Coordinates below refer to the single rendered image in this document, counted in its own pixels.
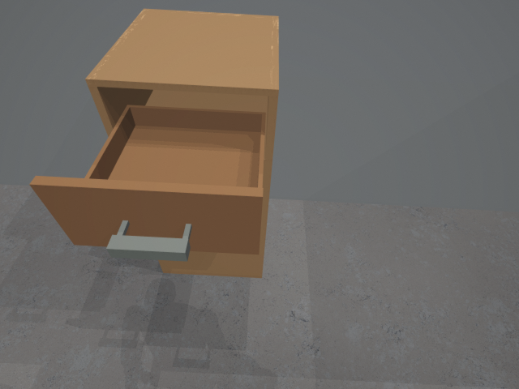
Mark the cabinet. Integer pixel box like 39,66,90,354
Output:
85,9,279,278

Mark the handle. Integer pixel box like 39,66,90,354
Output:
106,220,192,262

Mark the drawer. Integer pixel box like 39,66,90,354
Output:
29,105,266,254

